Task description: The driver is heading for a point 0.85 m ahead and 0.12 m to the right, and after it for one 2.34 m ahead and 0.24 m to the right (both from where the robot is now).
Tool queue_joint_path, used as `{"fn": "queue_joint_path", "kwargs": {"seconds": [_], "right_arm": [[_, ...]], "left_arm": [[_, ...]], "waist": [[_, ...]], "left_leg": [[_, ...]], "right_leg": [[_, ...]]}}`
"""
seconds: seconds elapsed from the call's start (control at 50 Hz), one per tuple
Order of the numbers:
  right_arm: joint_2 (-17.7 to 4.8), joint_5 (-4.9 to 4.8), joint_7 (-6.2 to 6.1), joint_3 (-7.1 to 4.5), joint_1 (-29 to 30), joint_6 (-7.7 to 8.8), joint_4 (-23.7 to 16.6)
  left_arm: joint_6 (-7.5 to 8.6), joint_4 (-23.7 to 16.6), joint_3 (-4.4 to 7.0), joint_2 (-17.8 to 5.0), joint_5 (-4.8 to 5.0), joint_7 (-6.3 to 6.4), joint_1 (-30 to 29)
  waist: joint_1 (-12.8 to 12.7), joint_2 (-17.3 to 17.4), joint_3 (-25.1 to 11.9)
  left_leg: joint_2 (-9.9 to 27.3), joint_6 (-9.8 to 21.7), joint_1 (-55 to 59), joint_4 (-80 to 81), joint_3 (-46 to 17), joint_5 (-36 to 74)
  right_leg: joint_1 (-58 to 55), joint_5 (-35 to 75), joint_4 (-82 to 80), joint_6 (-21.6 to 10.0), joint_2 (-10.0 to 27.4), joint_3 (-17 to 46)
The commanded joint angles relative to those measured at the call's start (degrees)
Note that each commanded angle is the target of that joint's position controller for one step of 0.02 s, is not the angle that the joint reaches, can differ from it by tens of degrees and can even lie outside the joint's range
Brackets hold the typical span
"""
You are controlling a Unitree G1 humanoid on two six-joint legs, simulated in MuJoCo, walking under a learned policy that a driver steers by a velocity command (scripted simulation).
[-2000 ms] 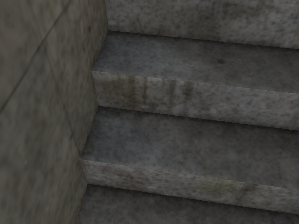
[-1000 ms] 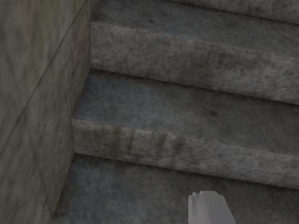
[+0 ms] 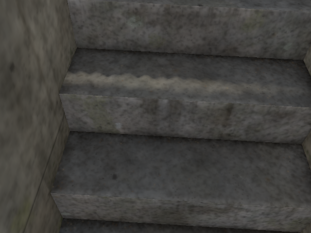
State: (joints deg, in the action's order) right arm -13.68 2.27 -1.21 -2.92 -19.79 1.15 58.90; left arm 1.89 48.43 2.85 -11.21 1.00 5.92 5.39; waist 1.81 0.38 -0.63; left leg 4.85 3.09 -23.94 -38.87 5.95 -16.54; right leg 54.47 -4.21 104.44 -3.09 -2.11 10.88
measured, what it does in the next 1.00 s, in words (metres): climbs: right foot 0.19 m higher, then left foot 0.19 m higher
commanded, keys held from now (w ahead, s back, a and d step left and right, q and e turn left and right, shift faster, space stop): w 1.00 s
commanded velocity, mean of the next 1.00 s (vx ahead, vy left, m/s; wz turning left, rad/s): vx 0.43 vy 0.00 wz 0.00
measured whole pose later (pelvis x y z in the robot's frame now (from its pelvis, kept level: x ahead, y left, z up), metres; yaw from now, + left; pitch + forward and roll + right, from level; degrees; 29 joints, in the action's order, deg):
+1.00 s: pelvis +0.47 -0.02 +0.24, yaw -1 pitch +1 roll -1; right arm -11.4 0.9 -2.2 -0.6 -10.3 0.5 40.6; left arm 4.3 61.1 5.2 -15.9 3.3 1.0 19.9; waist 5.2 -1.5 2.5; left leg 5.4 2.7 -52.2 -83.2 4.0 -32.7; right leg 11.9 -3.8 56.0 1.0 10.2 8.5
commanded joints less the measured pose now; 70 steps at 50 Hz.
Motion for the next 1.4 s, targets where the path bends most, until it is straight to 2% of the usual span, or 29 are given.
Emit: {"fn": "queue_joint_path", "kwargs": {"seconds": [0.02,0.08,0.22,0.28,0.3,0.34,0.36,0.38,0.4,0.42,0.48,0.52,0.54,0.56,0.6,0.7,0.8,0.86,0.9,0.92,0.94,0.96,0.98,1.02,1.08,1.16,1.26,1.3,1.4], "right_arm": [[-0.72,1.39,-0.36,0.52,0.84,0.9,-2.53],[-5.34,-0.39,-1.88,-1.75,-11.13,1.2,2.42],[-1.02,-1.28,-1.57,-1.64,-13.88,2.88,3.84],[-1.12,-2.34,-2.36,-2.3,-11.8,2.77,2.73],[1.89,-0.46,-1.73,-1.09,-5.24,1.26,1.17],[-3.79,1.22,-1.35,-2.03,-8.93,-0.57,1.95],[-8.14,-0.47,-1.45,-2.23,-7.34,0.44,3.72],[-14.12,-5.59,-1.48,-3.16,-6.54,0.35,4.02],[-6.83,-6.49,0.77,-1.66,-8.57,2.6,-1.09],[1.68,-6.95,2.56,-1.76,-7.88,4.09,0.84],[7.95,-4.6,0.79,-0.63,5.43,3.32,-8.63],[7.15,-3.9,1.16,0.16,5.87,2.65,-9.89],[6.49,-5.13,0.62,-1.02,-0.37,2.56,-8.64],[3.51,-4.21,-0.04,-2.94,-5.93,2.09,-6.55],[0.33,-3.63,-0.81,-2.53,1.69,1.38,-10.96],[5.06,-4.36,-1.39,0.18,10.51,-0.98,-12.78],[10.48,-2.14,-1.57,4.44,13.34,-3.38,-19.35],[10.83,-3.39,0.09,7.7,30.1,-1.75,-30.01],[4.66,-3.02,-0.12,3.7,15.86,-0.37,-29.1],[-2.29,-3.36,0.24,0.55,1.0,-0.14,-26.45],[-6.51,-1.69,0.6,-1.33,-7.81,-1.01,-23.07],[-15.9,1.03,-1.31,-3.35,-16.87,-1.89,-15.85],[-17.56,-0.54,-2.85,-3.16,-22.11,-1.64,-10.66],[-11.66,-0.78,-0.15,-1.47,-14.88,0.49,-7.14],[4.56,1.0,3.08,1.94,-7.0,2.9,-0.3],[9.22,-0.12,2.57,3.77,-8.15,2.92,2.51],[0.73,-1.81,0.48,4.18,-6.16,-0.02,-1.73],[-4.78,-0.51,-1.53,2.05,-16.83,-0.84,-0.04],[-5.02,-3.62,-4.78,0.1,-26.61,-1.56,3.43]], "left_arm": [[-1.25,4.81,-0.77,3.02,-0.28,-0.21,9.74],[-0.6,0.58,-1.75,5.52,-0.19,-0.87,-0.95],[2.04,-7.14,-3.93,7.0,2.11,-2.82,-8.67],[2.14,-12.83,-6.82,12.68,-0.27,-5.0,-16.11],[2.0,-15.23,-7.12,9.55,-0.38,-6.59,-17.78],[2.06,-11.41,-3.28,4.21,-1.05,-6.41,-4.19],[2.14,-7.93,-0.95,-1.06,-2.51,-5.97,9.46],[2.19,-6.43,0.55,-5.42,-4.49,-5.94,19.22],[1.23,-1.28,2.65,-18.76,-4.39,-5.82,28.1],[-0.2,3.24,3.16,-21.03,-3.27,-4.55,33.32],[0.7,9.48,0.81,-6.27,0.26,-5.33,21.01],[2.27,12.4,-0.63,0.66,-1.13,-4.58,16.74],[1.98,13.02,-0.62,1.5,-2.1,-3.78,14.37],[0.88,11.75,-1.05,1.42,-2.87,-3.38,7.02],[0.87,9.4,-1.02,1.41,-2.71,-3.52,8.48],[1.79,11.98,-0.47,-3.03,-2.37,-2.97,19.61],[-0.43,10.8,4.65,-12.52,0.26,-1.42,24.92],[-0.32,7.32,6.23,-15.2,1.63,-1.21,22.87],[0.88,8.12,4.11,-16.39,-0.11,-2.81,17.66],[2.33,10.49,3.42,-17.25,0.12,-3.52,18.3],[4.01,10.65,4.31,-20.72,3.04,-4.26,15.07],[4.48,7.45,3.18,-13.09,4.31,-4.86,15.23],[4.89,7.87,3.08,-7.14,2.34,-6.02,15.22],[6.03,-0.75,-0.67,7.18,2.2,-4.9,3.66],[4.67,-7.45,-2.75,6.98,1.04,-5.34,0.51],[3.77,-7.06,-5.89,9.29,2.77,-5.43,4.17],[-1.36,-13.33,-8.12,8.66,2.33,-5.06,-6.91],[-2.77,-15.44,-9.04,10.35,3.15,-6.51,-14.77],[-2.83,-16.89,-8.92,10.58,0.84,-8.03,-21.32]], "waist": [[-2.18,7.73,3.35],[3.46,12.77,3.66],[4.6,11.94,4.13],[3.04,11.31,4.13],[-0.41,9.54,5.61],[-4.79,15.57,-1.62],[-12.36,19.87,-8.12],[-17.96,17.55,-14.63],[-12.9,-26.24,-20.98],[-12.38,-34.23,-26.18],[-4.62,-14.3,-0.94],[-2.11,-13.19,1.64],[1.37,-23.22,3.18],[4.41,-30.65,4.59],[3.27,-24.03,7.97],[-2.18,-13.29,13.11],[-1.86,-1.58,10.67],[-4.04,-2.74,8.41],[5.3,-15.76,-2.07],[13.49,-20.59,-11.96],[19.33,-20.69,-14.57],[12.95,6.59,-12.74],[9.11,21.47,-17.46],[3.68,18.03,-6.45],[-1.65,7.47,1.78],[-3.13,1.69,7.18],[-4.64,4.83,8.47],[0.2,3.56,2.48],[2.85,5.64,-4.2]], "left_leg": [[8.77,9.06,-3.52,23.12,-9.68,-17.84],[14.7,10.29,14.27,26.87,-19.58,-19.95],[18.59,6.38,25.4,28.1,-15.16,-15.02],[19.78,5.45,21.2,33.65,-12.84,-13.31],[14.14,4.0,2.93,41.63,-4.53,-0.45],[9.37,5.29,1.73,32.25,-0.16,64.15],[8.97,1.47,8.05,19.17,-1.02,90.36],[8.58,-0.1,15.64,6.3,-3.36,88.01],[-0.45,-5.37,2.2,-19.53,-4.12,23.93],[-11.38,-9.36,-8.18,-51.64,-21.86,2.14],[-8.41,-3.21,-26.97,-70.48,-18.76,14.04],[-7.65,0.13,-25.6,-75.31,-18.67,18.45],[-10.5,1.32,-31.39,-82.5,-20.02,16.92],[-10.91,2.18,-35.4,-84.43,-22.02,17.81],[-10.19,0.81,-36.93,-79.8,-17.98,16.71],[-10.37,-2.7,-46.04,-94.65,-11.66,7.44],[-0.16,-3.98,-60.62,-89.88,-16.15,-7.6],[7.5,0.25,-43.14,-51.63,-2.99,-18.74],[-4.22,1.57,-7.95,-49.72,12.38,-21.51],[-7.43,2.05,7.8,-44.51,5.01,-20.61],[-7.36,3.13,10.65,-19.96,-6.83,-16.9],[3.38,7.95,14.43,5.26,-44.15,-17.66],[11.82,11.87,15.35,27.59,-73.59,-46.08],[14.85,5.28,9.0,26.22,-61.04,-45.66],[10.0,4.45,1.42,15.56,-35.9,-25.2],[8.86,-5.0,8.57,13.23,-15.71,11.77],[1.45,-3.64,-9.28,24.8,2.65,23.95],[8.26,-2.04,9.03,28.64,-1.87,40.35],[13.48,-1.76,41.82,23.95,2.7,89.75]], "right_leg": [[4.21,5.88,-0.72,3.37,3.21,-11.1],[25.43,-6.68,19.33,4.06,5.87,-10.07],[38.63,-15.59,17.89,4.0,10.49,-4.72],[35.3,-19.47,12.08,2.35,14.57,-9.65],[8.72,-16.47,-10.79,0.74,13.91,-14.86],[-23.85,-26.79,-16.44,0.4,3.32,-22.14],[-33.0,-20.52,-24.75,-0.42,3.56,-14.63],[-36.52,-20.27,-45.72,-1.54,1.65,-6.85],[-52.29,11.54,-64.92,-7.13,17.19,23.06],[-52.45,-3.62,-82.66,-13.86,24.36,46.16],[-35.42,-42.56,-81.01,-4.81,18.65,29.59],[-30.44,-36.6,-78.45,-1.99,18.6,21.52],[-32.38,-35.57,-79.29,-4.76,18.15,19.63],[-30.27,-32.1,-77.79,-4.91,16.22,9.77],[-25.33,-34.5,-82.14,-5.38,18.22,4.49],[-27.14,-25.22,-90.57,-7.7,21.55,-2.02],[-46.5,-17.25,-93.33,-4.62,28.38,-6.42],[-39.7,-18.6,-110.55,-6.18,27.23,-9.53],[-36.71,50.89,-102.64,-9.48,22.3,-17.72],[-43.18,81.95,-86.73,-7.69,19.72,-18.01],[-49.29,81.11,-69.87,-3.79,18.32,-12.88],[-34.83,41.76,-47.19,1.88,10.55,-8.5],[-22.0,0.05,-15.6,3.7,-2.48,1.57],[-5.65,2.25,17.07,-0.73,-2.44,4.23],[4.77,5.2,25.06,-7.02,-0.91,2.03],[23.63,9.75,31.0,-7.69,-3.13,6.61],[19.83,4.07,12.58,0.43,-3.1,-12.41],[24.95,-3.29,15.53,2.63,2.39,-17.83],[33.73,-11.9,12.59,-1.94,5.03,-17.64]]}}
Velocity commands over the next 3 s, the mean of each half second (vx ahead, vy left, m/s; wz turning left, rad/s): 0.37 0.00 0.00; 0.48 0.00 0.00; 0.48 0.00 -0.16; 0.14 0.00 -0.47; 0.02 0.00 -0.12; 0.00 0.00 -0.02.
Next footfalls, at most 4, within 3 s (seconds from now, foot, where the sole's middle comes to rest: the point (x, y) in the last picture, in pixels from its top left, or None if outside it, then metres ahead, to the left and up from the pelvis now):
0.38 right None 0.32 -0.31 -0.57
0.94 left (128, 162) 0.61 0.09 -0.38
1.58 right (173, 84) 0.80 -0.06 -0.19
1.88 left None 1.04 0.14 0.00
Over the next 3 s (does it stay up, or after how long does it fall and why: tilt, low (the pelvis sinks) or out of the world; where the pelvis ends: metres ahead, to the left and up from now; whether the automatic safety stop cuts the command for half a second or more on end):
stays up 0.80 -0.09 0.59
